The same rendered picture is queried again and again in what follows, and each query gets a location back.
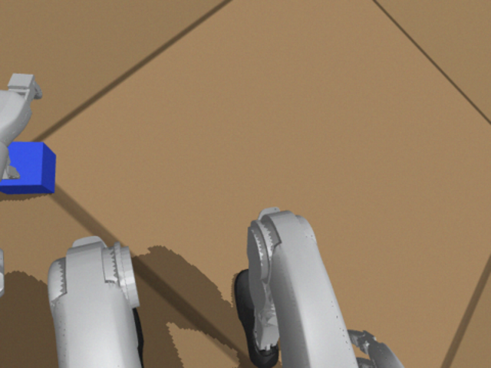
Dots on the left robot hand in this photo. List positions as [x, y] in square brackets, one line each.
[15, 112]

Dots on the right robot foot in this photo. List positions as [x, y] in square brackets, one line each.
[245, 309]

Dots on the right robot hand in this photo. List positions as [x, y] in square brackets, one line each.
[381, 356]

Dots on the cube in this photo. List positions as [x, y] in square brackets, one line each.
[35, 163]

